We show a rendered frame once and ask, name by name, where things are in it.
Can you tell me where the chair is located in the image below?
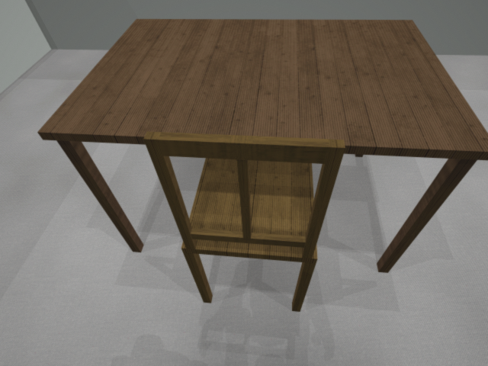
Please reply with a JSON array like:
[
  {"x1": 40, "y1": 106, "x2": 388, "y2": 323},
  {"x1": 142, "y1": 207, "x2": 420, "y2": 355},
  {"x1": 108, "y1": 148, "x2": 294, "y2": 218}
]
[{"x1": 144, "y1": 131, "x2": 345, "y2": 312}]

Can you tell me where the table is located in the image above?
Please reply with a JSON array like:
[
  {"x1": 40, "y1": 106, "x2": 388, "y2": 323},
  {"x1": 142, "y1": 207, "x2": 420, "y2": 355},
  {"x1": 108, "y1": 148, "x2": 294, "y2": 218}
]
[{"x1": 38, "y1": 19, "x2": 488, "y2": 273}]

